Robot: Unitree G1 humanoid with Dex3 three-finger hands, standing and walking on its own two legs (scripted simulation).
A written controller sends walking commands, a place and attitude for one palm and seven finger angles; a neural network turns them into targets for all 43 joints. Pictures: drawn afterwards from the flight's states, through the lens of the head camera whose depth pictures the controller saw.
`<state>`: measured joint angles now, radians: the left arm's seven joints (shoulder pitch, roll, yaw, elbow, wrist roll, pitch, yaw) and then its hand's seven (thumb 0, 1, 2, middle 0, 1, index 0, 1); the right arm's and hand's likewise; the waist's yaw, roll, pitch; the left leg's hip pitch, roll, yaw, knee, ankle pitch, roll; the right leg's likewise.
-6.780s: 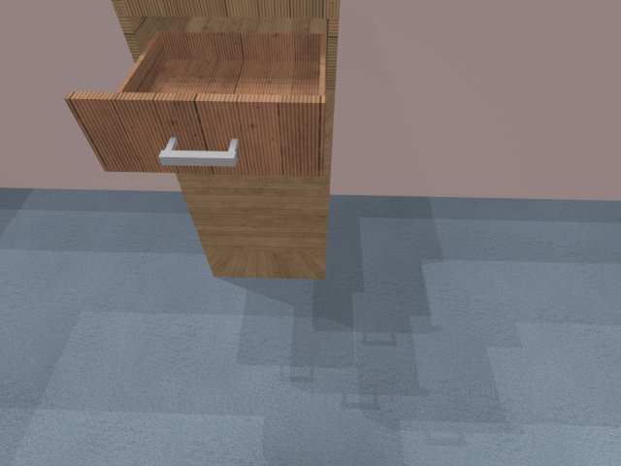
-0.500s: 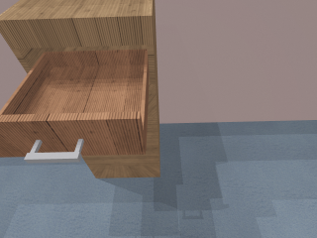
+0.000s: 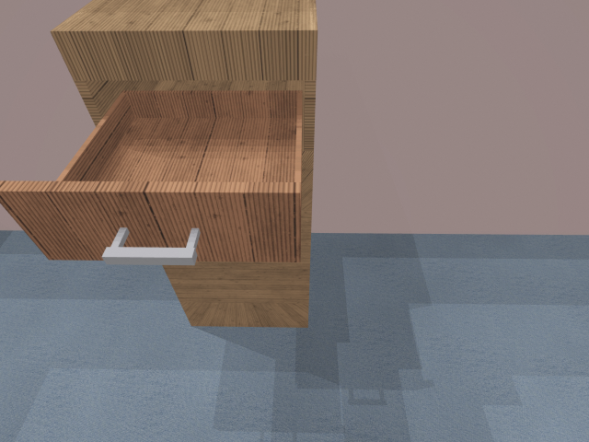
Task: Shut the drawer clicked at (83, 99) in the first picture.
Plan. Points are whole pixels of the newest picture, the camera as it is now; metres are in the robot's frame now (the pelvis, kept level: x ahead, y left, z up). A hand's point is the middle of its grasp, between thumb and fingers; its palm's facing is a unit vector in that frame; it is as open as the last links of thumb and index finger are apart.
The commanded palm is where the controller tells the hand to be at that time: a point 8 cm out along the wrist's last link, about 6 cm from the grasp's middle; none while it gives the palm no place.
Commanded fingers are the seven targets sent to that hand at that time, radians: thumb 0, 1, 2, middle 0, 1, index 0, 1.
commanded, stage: come to a stop and stand still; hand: left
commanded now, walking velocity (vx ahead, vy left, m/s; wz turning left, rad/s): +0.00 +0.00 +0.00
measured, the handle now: (154, 245) +0.33 +0.21 +0.11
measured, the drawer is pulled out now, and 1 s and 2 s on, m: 0.29 0.29 0.29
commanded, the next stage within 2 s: look again from close up in 0.22 s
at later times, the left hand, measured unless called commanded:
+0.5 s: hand out of the picture -0.01 +0.15 -0.16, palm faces +0.01 -0.99 -0.17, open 7.4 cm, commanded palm none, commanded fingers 0.00 0.90 0.90 -0.20 -0.30 -0.20 -0.30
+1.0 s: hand out of the picture +0.07 +0.14 -0.16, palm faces +0.07 -0.97 -0.22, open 7.3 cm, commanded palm +0.14 +0.19 -0.05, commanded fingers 0.00 0.90 0.90 -0.26 -0.37 -0.26 -0.37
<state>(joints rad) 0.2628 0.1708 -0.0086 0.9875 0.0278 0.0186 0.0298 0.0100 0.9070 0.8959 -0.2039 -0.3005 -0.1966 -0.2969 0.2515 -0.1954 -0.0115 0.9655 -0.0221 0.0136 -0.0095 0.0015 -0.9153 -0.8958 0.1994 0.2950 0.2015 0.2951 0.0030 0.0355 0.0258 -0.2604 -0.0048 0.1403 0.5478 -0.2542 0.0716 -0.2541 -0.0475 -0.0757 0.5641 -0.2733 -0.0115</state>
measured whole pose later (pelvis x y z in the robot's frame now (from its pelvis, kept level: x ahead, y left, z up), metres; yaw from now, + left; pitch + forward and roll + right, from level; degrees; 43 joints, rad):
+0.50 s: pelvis +0.01 -0.01 +0.01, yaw +1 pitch +0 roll +1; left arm 0.32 0.13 -0.03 1.10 0.02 -0.01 0.02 0.01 0.91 0.90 -0.20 -0.30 -0.20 -0.30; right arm 0.29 -0.17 0.01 1.09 -0.01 -0.01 -0.01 0.00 -0.91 -0.90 0.20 0.30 0.20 0.30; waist 0.00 0.01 0.03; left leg -0.24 -0.02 0.13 0.43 -0.19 0.05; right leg -0.25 -0.01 -0.03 0.48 -0.23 -0.01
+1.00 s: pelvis +0.05 -0.04 +0.01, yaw +1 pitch +0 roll +0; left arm 0.32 0.16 -0.01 0.96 -0.02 0.03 0.05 0.02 0.93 0.90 -0.20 -0.30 -0.20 -0.30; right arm 0.27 -0.17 0.02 1.09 0.01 -0.03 -0.03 0.01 -0.92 -0.90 0.20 0.30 0.20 0.30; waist 0.00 0.01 0.03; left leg -0.19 0.03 0.11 0.46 -0.27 0.01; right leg -0.17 0.03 -0.04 0.46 -0.29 -0.04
